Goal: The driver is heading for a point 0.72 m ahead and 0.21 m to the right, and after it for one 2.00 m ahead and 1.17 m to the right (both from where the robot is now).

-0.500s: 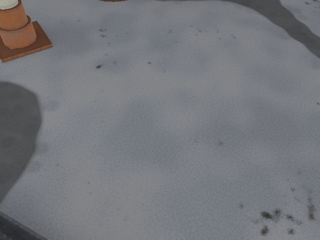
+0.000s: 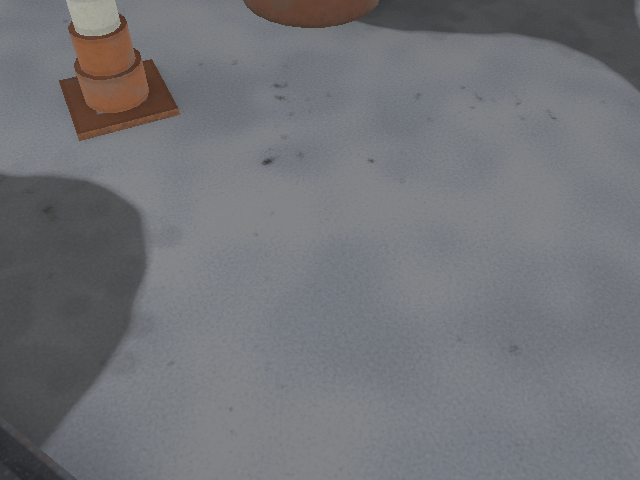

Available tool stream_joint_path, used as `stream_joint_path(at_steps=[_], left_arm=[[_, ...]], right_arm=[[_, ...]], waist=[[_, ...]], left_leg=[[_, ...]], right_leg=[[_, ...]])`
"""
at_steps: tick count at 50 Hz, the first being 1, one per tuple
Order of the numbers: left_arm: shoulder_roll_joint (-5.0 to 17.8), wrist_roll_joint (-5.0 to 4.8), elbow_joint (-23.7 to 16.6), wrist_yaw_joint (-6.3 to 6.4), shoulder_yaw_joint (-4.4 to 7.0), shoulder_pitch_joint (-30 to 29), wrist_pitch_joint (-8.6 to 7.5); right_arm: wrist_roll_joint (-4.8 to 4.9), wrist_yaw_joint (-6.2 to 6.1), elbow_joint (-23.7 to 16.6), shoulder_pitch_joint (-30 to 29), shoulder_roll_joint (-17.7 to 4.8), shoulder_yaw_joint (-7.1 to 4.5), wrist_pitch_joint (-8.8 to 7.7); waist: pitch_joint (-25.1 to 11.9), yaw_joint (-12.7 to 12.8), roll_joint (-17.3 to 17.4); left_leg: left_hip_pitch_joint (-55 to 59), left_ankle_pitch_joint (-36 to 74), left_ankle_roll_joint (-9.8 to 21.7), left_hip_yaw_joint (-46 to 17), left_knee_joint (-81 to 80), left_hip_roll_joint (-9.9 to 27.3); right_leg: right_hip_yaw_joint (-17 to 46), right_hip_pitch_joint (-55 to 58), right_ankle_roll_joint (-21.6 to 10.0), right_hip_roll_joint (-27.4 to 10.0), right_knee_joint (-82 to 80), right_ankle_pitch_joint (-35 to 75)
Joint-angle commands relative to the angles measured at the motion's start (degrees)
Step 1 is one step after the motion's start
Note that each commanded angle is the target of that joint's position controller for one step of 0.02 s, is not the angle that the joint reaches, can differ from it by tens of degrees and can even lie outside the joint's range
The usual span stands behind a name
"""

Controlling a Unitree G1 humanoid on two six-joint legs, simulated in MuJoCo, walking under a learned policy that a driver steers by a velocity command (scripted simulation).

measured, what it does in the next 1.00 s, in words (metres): goes down: right foot 0.17 m lower, then left foot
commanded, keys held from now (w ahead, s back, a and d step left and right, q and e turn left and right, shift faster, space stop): w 0.26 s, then no key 0.56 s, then w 0.18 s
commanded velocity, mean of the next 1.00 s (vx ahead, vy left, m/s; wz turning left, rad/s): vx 0.24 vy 0.00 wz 0.05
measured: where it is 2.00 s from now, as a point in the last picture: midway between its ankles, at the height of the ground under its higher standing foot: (408, 438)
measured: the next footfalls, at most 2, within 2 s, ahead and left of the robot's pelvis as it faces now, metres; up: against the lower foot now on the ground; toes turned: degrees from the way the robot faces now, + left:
right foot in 0.32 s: +0.24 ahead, -0.24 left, -0.17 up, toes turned -5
left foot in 0.70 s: +0.46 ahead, -0.03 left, -0.17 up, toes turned -3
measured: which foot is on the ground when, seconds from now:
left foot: down 0.00-0.32, up 0.34-0.68, down 0.70-1.00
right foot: up 0.00-0.30, down 0.32-1.00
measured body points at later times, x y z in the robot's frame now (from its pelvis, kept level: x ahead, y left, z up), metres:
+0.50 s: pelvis +0.21 -0.13 -0.16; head +0.23 -0.14 +0.29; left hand +0.26 +0.10 -0.31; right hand +0.27 -0.39 -0.30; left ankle +0.19 -0.01 -0.63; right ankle +0.20 -0.24 -0.90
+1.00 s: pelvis +0.35 -0.12 -0.18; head +0.37 -0.12 +0.27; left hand +0.31 +0.11 -0.34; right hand +0.48 -0.35 -0.32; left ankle +0.42 -0.03 -0.90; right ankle +0.20 -0.24 -0.90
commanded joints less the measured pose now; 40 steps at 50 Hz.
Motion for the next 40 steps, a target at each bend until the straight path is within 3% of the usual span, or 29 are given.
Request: stream_joint_path(at_steps=[1,3,5,8,9,11,13,14,15,16,17,18,19,20,22,23,24,26,27,28,29,31,33,34,35,36,37,38,40], left_arm=[[3.17,0.02,-4.79,0.33,0.04,-3.34,-0.14],[0.41,-0.63,-5.24,1.66,-1.0,-7.54,0.41],[-0.76,0.11,-2.71,0.64,-1.68,-4.34,0.89],[3.32,-0.18,-2.83,0.06,-1.1,-0.51,2.0],[4.72,0.06,-3.94,0.78,-0.88,-2.39,2.57],[3.44,-0.29,-5.48,1.75,-1.79,-8.3,3.41],[3.77,-0.89,-6.88,2.12,-1.87,-12.96,3.11],[5.07,-1.85,-6.53,1.94,-1.41,-12.1,2.83],[6.51,-12.29,-3.31,1.65,1.12,-8.16,3.32],[8.53,-10.94,1.84,2.06,1.83,6.71,3.56],[11.17,-8.25,6.6,1.95,2.65,19.2,3.66],[14.8,-8.01,8.83,1.29,3.62,24.53,3.84],[15.44,-8.52,9.63,0.96,4.16,25.36,4.64],[10.93,-7.46,10.0,1.54,2.39,21.92,5.47],[3.32,-5.11,7.69,3.32,-1.39,5.51,5.95],[2.64,-3.8,6.98,3.59,-2.07,-0.65,5.61],[2.25,-3.68,7.53,3.88,-2.16,-1.14,4.96],[3.3,-3.79,7.46,5.18,-2.12,-3.26,3.75],[3.08,-3.83,7.0,6.05,-2.15,-5.49,3.52],[3.36,-4.51,7.6,6.35,-1.91,-4.36,3.39],[6.05,-5.53,9.0,6.46,-1.26,-0.8,3.01],[7.1,-6.19,9.34,6.45,-0.66,-2.11,3.12],[6.01,-6.79,10.45,5.92,-0.16,1.11,3.59],[5.35,-6.43,11.17,5.47,0.0,3.06,3.7],[4.37,-5.84,12.26,4.95,0.22,6.79,3.85],[2.7,-5.08,12.89,4.54,0.43,11.01,3.74],[-1.88,-4.92,14.98,4.15,-0.41,19.09,3.79],[-2.55,-5.47,14.42,4.41,-0.89,17.0,4.63],[0.34,-5.86,11.75,5.12,0.23,8.88,6.62]], right_arm=[[-1.09,-1.81,1.94,3.98,-1.28,0.92,-1.92],[-0.66,-2.83,5.32,14.5,1.71,2.43,-2.02],[-0.72,-1.67,4.82,11.05,1.56,3.66,-0.82],[-0.83,0.33,3.11,2.45,-4.01,3.27,-0.56],[-0.5,0.08,2.71,1.65,-4.22,3.15,-1.33],[0.06,-1.23,5.37,5.23,-4.45,3.22,-1.88],[0.48,-2.31,7.11,8.65,-6.66,2.45,-0.39],[0.35,-2.62,7.49,8.25,-7.77,2.02,0.76],[6.88,-5.44,7.46,3.67,-7.83,-0.98,3.65],[6.21,-5.94,8.18,4.75,-4.66,-0.06,3.93],[5.53,-5.34,9.93,8.53,1.51,0.46,2.68],[8.12,-4.64,7.91,9.46,0.51,1.06,0.84],[9.96,-4.82,4.17,4.12,-1.7,0.63,0.03],[10.49,-5.58,0.96,-4.58,-1.48,0.89,0.4],[8.16,-7.68,-2.56,-11.86,2.12,1.85,3.27],[7.0,-8.18,-3.26,-12.07,4.12,2.13,4.47],[6.93,-8.08,-3.58,-12.45,4.67,2.33,4.79],[4.99,-7.18,-5.71,-14.55,1.24,1.46,3.58],[3.07,-6.45,-4.97,-13.48,0.01,1.16,3.03],[2.72,-5.91,-4.21,-15.74,0.83,1.13,2.56],[3.52,-5.21,-4.53,-18.68,0.53,0.85,2.61],[5.11,-4.15,-5.6,-21.37,0.7,1.13,3.33],[5.23,-3.28,-5.95,-25.73,-1.22,0.41,2.75],[4.42,-3.06,-4.96,-24.9,-2.45,-0.14,2.55],[3.55,-3.18,-3.43,-22.13,-4.53,-0.95,2.69],[3.29,-3.68,-2.24,-18.59,-8.21,-2.08,2.96],[3.53,-3.57,-0.94,-16.25,-8.01,-2.35,3.77],[4.39,-3.25,-0.84,-16.07,-3.58,-1.69,4.83],[4.19,-3.62,-2.88,-23.43,-2.01,-1.12,6.48]], waist=[[3.03,-1.12,6.6],[1.03,-6.83,3.37],[4.03,-4.9,4.47],[8.73,0.04,5.68],[9.27,-0.76,5.37],[10.99,-4.13,3.67],[11.44,-6.58,4.69],[10.63,-5.51,4.42],[11.93,-4.28,2.52],[4.25,1.52,-2.1],[-3.16,5.55,-14.5],[-13.55,8.47,-19.74],[-18.54,10.62,-18.31],[-15.87,10.34,-12.25],[-7.51,3.36,-0.5],[-3.72,0.01,-0.44],[-0.02,-0.29,-0.99],[4.39,-2.14,-0.23],[2.23,-2.81,1.04],[-0.37,-0.99,-2.11],[-1.33,0.58,-3.89],[0.18,-0.06,-4.79],[3.76,1.78,-1.56],[3.26,1.81,-1.14],[1.77,2.18,-0.25],[-1.7,3.95,2.14],[-7.5,6.46,6.59],[-10.45,4.46,7.37],[-4.75,5.73,6.55]], left_leg=[[8.16,-3.33,12.1,-20.31,-5.82,18.42],[21.26,-4.72,13.52,-22.75,2.13,19.38],[3.2,-10.65,12.2,-18.36,4.38,15.35],[-23.42,-22.97,10.63,-15.21,1.3,13.36],[-19.44,-24.46,9.72,-15.67,4.03,14.21],[-9.67,-25.45,8.74,-20.17,9.2,16.98],[-4.14,-22.12,7.5,-21.35,12.35,18.02],[-2.1,-18.04,5.72,-20.83,16.09,17.08],[-6.26,-2.09,4.04,-14.17,27.81,8.69],[-11.57,-2.8,0.99,-7.93,43.86,5.32],[-33.67,-34.26,-3.95,-4.43,68.57,-1.82],[-44.67,-38.37,-7.1,-5.62,89.85,-0.51],[-52.95,-33.15,-7.72,-6.54,96.99,-0.14],[-57.98,-28.23,-6.82,-4.46,97.03,2.3],[-48.2,-19.69,-5.96,-4.27,85.91,6.65],[-43.19,-18.0,-4.63,-7.43,82.66,7.49],[-46.5,-13.3,-3.38,-9.74,77.75,6.92],[-41.29,4.01,-2.94,-8.91,50.51,7.36],[-25.42,17.55,-3.26,-5.2,30.65,6.72],[-12.31,26.84,-4.32,-1.87,18.33,3.74],[-7.42,27.38,-5.9,-1.44,15.56,1.86],[-8.25,22.61,-5.57,-4.14,6.15,2.78],[-7.82,23.09,-3.6,-3.45,-4.26,1.82],[-4.67,25.22,-2.48,-3.44,-8.02,1.77],[1.09,33.04,-1.67,-4.87,-9.83,3.02],[11.69,54.35,-0.42,-7.99,-4.28,7.24],[25.79,58.11,4.89,-11.45,-0.08,11.64],[26.0,41.25,6.61,-14.74,-1.29,12.48],[14.81,11.77,4.73,-17.05,-6.85,10.33]], right_leg=[[9.28,-11.47,1.89,-4.96,-9.5,11.82],[10.62,-22.39,4.45,-6.53,-24.41,21.42],[5.95,-7.98,3.46,-5.64,-28.46,28.2],[1.39,17.01,2.55,-3.6,-22.1,21.4],[1.69,15.57,3.28,-4.34,-25.42,18.14],[4.67,12.31,3.92,-6.23,-35.69,16.31],[2.54,15.42,3.35,-4.58,-43.11,10.19],[1.96,19.26,2.48,-4.01,-48.35,12.56],[1.25,24.26,1.5,-1.05,-51.99,15.45],[-2.22,39.33,1.26,-2.76,-48.57,37.15],[0.67,61.79,-2.35,-9.84,-32.05,73.36],[6.87,71.42,-7.7,-18.27,-23.79,78.59],[18.39,71.81,-14.5,-23.44,-29.98,57.25],[20.79,66.39,-15.74,-23.66,-36.33,34.36],[18.78,44.19,-13.92,-21.41,-42.65,24.03],[18.31,33.69,-13.46,-21.88,-43.1,26.85],[16.01,31.69,-11.61,-20.14,-42.36,22.92],[9.19,24.02,-8.29,-12.95,-45.78,17.88],[0.53,16.66,-6.1,-6.97,-47.49,19.15],[-2.38,13.63,-5.57,-4.37,-48.82,20.7],[0.18,15.22,-6.71,-6.91,-50.5,24.71],[3.12,24.5,-7.38,-10.29,-50.04,25.87],[5.49,29.99,-7.0,-10.34,-47.4,22.94],[5.64,31.37,-6.07,-9.46,-45.44,19.66],[4.8,31.21,-4.45,-6.82,-42.84,14.71],[3.05,26.96,-1.98,-3.12,-39.79,4.49],[2.18,18.39,0.46,-0.35,-37.21,-12.03],[0.65,18.17,1.99,0.2,-36.34,-20.67],[-0.71,19.4,3.2,0.84,-38.18,-19.47]])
